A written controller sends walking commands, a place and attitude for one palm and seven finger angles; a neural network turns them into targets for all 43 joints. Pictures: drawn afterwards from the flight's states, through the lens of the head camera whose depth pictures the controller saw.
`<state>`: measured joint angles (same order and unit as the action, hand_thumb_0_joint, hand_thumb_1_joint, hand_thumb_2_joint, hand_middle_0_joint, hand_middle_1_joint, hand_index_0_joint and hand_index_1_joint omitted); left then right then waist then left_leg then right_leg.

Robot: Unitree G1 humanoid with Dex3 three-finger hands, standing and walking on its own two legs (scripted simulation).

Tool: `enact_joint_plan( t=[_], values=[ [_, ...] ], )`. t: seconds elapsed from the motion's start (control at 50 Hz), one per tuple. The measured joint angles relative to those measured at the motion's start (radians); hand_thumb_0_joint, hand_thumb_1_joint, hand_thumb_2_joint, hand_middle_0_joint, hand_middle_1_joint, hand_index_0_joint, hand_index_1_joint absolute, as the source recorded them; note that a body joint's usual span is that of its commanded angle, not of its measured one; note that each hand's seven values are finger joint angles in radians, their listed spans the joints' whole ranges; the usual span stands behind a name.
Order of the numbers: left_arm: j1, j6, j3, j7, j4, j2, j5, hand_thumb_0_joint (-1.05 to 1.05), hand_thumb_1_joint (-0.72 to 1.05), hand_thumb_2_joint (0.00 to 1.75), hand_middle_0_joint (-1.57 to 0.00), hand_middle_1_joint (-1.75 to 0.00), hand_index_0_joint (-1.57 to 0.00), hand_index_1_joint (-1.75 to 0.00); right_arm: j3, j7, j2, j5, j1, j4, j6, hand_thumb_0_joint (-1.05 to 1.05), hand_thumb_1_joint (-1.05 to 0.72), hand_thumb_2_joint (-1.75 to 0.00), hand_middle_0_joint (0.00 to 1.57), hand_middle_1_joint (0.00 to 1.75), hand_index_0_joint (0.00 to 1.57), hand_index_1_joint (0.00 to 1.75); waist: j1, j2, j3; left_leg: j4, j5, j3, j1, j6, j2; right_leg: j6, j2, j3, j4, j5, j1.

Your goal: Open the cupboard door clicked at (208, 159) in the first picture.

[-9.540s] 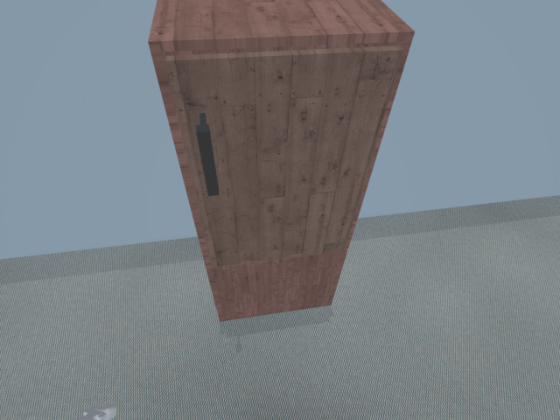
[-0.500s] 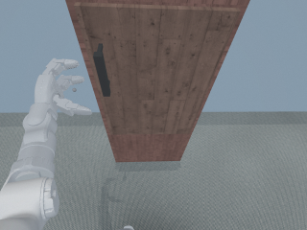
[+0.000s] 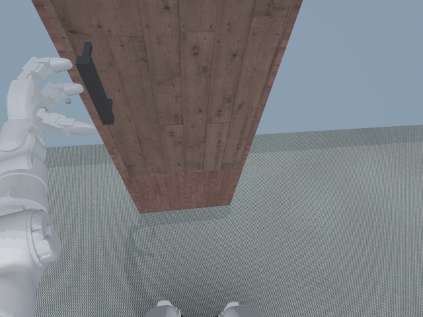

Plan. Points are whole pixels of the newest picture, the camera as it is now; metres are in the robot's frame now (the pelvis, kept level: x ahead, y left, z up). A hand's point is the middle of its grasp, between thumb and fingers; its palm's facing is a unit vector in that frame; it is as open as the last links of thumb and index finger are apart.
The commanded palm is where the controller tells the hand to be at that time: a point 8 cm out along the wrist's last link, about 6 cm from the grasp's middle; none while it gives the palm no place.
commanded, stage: move the hooked fingers beside the handle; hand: left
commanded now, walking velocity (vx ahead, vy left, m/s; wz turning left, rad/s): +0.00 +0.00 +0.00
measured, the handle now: (98, 86) +0.53 +0.18 +0.10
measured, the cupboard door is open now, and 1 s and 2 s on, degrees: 0 0 0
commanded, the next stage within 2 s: slide the fingers in behind the handle in 0.62 s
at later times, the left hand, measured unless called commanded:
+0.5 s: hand (64, 109) +0.47 +0.23 +0.11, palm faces +0.06 -1.00 +0.01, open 14.0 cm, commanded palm +0.44 +0.28 +0.10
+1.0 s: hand (76, 110) +0.46 +0.21 +0.11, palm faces +0.03 -1.00 +0.02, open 14.0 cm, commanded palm +0.44 +0.26 +0.10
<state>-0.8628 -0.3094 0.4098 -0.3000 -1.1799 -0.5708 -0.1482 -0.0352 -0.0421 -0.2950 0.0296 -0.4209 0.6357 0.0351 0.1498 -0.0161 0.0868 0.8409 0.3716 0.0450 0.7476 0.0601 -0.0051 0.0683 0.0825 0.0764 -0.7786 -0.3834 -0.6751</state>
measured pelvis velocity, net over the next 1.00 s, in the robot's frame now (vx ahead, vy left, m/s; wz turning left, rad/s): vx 0.00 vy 0.02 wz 0.01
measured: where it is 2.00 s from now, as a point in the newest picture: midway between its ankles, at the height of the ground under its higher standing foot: outside the picture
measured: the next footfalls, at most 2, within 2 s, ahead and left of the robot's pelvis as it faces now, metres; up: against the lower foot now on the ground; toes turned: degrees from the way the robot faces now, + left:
none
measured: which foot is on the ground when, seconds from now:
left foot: down 0.00-1.00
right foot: down 0.00-1.00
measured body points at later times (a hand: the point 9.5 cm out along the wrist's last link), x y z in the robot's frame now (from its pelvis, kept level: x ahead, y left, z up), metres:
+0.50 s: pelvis +0.02 +0.00 +0.00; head +0.09 +0.02 +0.45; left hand +0.46 +0.29 +0.11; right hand +0.07 -0.26 -0.11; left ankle +0.02 +0.08 -0.70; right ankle -0.01 -0.08 -0.70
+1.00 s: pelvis +0.00 +0.02 +0.00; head +0.06 +0.03 +0.44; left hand +0.45 +0.26 +0.11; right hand +0.03 -0.25 -0.11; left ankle +0.02 +0.08 -0.70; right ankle -0.01 -0.08 -0.70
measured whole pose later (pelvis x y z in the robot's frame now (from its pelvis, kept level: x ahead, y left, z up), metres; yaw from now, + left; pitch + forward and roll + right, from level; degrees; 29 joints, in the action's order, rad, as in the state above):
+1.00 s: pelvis +0.00 +0.02 +0.00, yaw +1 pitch +14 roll -3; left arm -0.79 -0.33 0.32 -0.23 -1.08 -0.43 -0.17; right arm -0.03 -0.03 -0.28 0.03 -0.39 0.64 0.04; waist 0.12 -0.03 0.10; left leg 0.85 0.37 0.05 0.71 0.08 0.02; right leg 0.05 0.06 0.07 -0.79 -0.39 -0.64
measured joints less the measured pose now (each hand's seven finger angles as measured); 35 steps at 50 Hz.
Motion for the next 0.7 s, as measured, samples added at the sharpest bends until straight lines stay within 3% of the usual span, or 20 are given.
enact_joint_plan(
  t=[0.18, 0.36, 0.52, 0.7],
  values=[
    [0.065, 0.003, -0.011, -0.018, 0.059, 0.032, -0.023, -0.01, -0.5, 0.3, -0.3, -1.2, -0.3, -1.21, 0.002, 0.01, 0.01, 0.007, 0.003, -0.008, 0.027, 0.0, -0.91, -0.9, 0.2, 0.3, 0.2, 0.3, -0.022, -0.002, 0.011, -0.005, 0.013, -0.002, -0.021, -0.003, -0.002, 0.003, 0.004, -0.001, 0.011, -0.011, 0.023],
    [0.108, -0.008, -0.01, 0.005, 0.129, 0.074, -0.024, -0.01, -0.5, 0.3, -0.3, -1.2, -0.3, -1.2, 0.008, 0.017, 0.018, 0.007, 0.043, -0.026, 0.028, 0.0, -0.91, -0.9, 0.2, 0.3, 0.2, 0.3, -0.034, -0.003, 0.025, -0.009, 0.022, 0.001, -0.04, -0.001, 0.001, 0.0, 0.002, -0.006, 0.013, -0.018, 0.041],
    [0.146, 0.023, -0.037, -0.003, 0.147, 0.087, -0.036, -0.01, -0.5, 0.3, -0.3, -1.2, -0.3, -1.2, 0.006, 0.016, 0.02, 0.013, 0.053, -0.048, 0.038, 0.0, -0.91, -0.9, 0.2, 0.3, 0.2, 0.3, -0.05, -0.005, 0.031, -0.02, 0.02, 0.002, -0.067, 0.004, 0.008, -0.005, -0.004, -0.007, 0.022, -0.019, 0.068],
    [0.131, -0.009, -0.059, 0.02, 0.148, 0.111, -0.034, -0.01, -0.5, 0.3, -0.3, -1.2, -0.3, -1.2, 0.003, 0.01, 0.02, 0.012, 0.069, -0.024, 0.028, 0.0, -0.91, -0.9, 0.2, 0.3, 0.2, 0.3, -0.055, -0.001, 0.015, -0.004, 0.014, -0.01, -0.058, 0.009, 0.015, -0.01, -0.012, 0.007, 0.01, -0.016, 0.066]
  ],
)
